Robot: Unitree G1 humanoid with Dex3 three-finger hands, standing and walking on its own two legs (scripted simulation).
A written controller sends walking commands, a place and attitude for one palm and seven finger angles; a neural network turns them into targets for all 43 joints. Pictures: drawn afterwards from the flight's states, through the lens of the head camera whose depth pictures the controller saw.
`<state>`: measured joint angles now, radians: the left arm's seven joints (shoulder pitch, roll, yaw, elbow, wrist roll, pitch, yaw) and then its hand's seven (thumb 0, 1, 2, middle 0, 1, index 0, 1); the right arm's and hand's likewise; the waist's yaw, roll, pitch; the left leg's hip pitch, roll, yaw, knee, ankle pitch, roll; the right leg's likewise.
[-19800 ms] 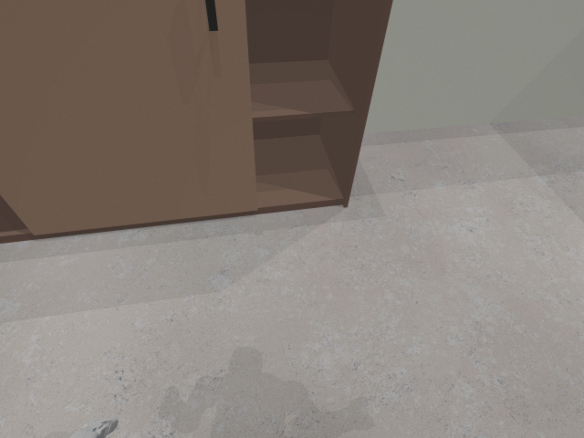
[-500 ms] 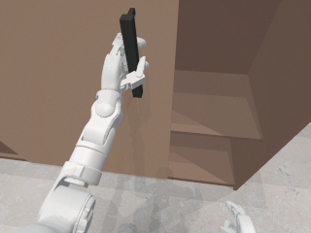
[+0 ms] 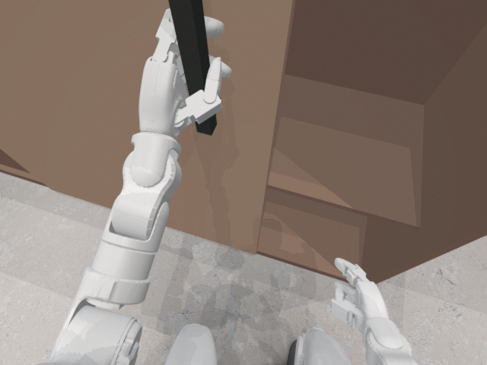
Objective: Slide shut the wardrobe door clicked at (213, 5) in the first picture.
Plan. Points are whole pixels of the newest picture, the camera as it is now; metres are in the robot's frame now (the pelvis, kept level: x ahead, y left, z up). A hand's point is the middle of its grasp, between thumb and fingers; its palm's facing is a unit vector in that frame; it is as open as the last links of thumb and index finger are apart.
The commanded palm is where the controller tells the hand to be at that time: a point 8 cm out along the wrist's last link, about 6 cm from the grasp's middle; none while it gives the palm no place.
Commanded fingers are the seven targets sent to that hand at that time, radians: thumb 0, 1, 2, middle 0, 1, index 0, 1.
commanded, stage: step sideways, sliding the door along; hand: left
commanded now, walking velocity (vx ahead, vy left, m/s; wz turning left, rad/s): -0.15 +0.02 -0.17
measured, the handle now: (204, 61) +0.43 +0.15 +0.21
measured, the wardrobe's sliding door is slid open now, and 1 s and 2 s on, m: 0.40 0.20 0.01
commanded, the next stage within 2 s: none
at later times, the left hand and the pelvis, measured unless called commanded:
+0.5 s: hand (279, 110) +0.38 +0.05 +0.19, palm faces +0.15 -0.99 -0.07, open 6.3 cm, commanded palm +0.35 +0.01 +0.20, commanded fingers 0.00 0.90 0.90 -0.45 -1.40 -0.45 -1.40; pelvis +0.03 -0.07 +0.00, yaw +1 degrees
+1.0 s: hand (387, 141) +0.36 -0.07 +0.20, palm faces -0.11 -0.99 -0.02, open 6.3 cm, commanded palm +0.35 -0.07 +0.20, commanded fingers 0.00 0.90 0.90 -0.45 -1.40 -0.45 -1.40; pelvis +0.00 -0.11 +0.01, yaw -4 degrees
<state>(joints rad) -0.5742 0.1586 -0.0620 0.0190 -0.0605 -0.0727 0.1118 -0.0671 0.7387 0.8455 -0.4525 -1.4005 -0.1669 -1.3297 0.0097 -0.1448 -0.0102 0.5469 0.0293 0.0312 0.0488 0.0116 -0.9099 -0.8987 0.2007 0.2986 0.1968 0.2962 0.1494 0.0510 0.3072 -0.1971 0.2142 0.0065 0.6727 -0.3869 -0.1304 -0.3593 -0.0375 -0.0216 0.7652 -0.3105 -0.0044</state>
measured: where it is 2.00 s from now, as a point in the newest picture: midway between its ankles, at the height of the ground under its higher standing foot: outside the picture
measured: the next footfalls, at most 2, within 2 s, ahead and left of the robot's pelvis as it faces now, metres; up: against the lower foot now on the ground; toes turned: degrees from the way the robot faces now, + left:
right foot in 0.02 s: +0.08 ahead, -0.19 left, +0.00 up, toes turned -3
left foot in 0.22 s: +0.05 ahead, +0.10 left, +0.00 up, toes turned +6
